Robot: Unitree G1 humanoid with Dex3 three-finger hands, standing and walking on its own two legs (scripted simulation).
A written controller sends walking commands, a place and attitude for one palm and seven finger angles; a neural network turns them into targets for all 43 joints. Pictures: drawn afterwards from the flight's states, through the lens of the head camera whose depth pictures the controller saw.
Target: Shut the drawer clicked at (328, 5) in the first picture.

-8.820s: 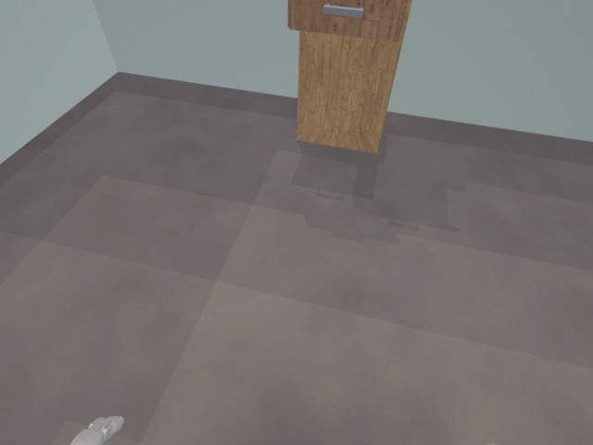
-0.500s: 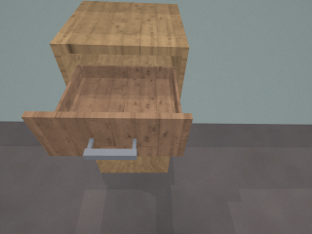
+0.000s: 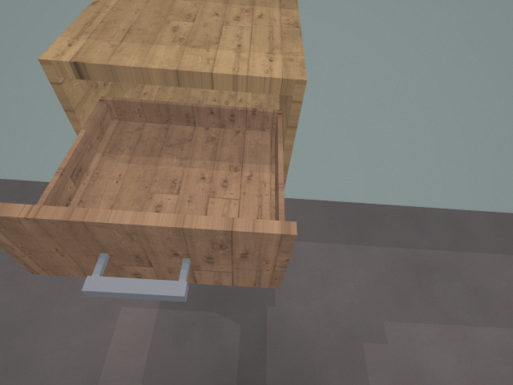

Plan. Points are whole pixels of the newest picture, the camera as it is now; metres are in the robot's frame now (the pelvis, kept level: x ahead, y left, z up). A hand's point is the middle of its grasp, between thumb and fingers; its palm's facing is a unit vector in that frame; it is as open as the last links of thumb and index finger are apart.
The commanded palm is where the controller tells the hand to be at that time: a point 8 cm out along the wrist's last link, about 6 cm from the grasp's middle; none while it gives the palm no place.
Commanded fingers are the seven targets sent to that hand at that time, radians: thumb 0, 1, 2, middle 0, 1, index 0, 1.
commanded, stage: come to a stop and stand still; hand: left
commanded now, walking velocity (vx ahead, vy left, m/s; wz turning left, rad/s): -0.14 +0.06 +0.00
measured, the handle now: (141, 275) +0.25 +0.18 +0.04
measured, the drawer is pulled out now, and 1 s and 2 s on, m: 0.29 0.29 0.29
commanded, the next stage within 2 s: look again from close up in 1.06 s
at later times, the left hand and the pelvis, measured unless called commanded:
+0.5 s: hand out of the picture +0.04 +0.20 -0.18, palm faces +0.03 -0.98 -0.20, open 7.3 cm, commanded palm none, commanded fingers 0.00 0.90 0.90 -0.20 -0.30 -0.20 -0.30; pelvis -0.02 +0.01 +0.00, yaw +0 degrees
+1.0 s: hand out of the picture -0.02 +0.15 -0.17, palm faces -0.04 -0.99 -0.16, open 7.3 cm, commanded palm none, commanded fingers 0.00 0.90 0.90 -0.20 -0.30 -0.20 -0.30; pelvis -0.01 +0.00 +0.01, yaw -3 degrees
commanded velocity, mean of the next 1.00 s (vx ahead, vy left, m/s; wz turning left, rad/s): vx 0.00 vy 0.01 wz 0.00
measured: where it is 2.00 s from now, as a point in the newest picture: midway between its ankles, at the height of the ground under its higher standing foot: outside the picture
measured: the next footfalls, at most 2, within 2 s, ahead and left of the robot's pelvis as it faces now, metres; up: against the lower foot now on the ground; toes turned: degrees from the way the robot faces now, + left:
right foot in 0.04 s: +0.07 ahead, -0.16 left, +0.00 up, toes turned -2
right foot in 0.70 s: -0.01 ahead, -0.07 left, +0.00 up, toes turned -2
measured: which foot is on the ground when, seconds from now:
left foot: down 0.00-1.00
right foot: up 0.00-0.02, down 0.04-0.40, up 0.42-0.68, down 0.70-1.00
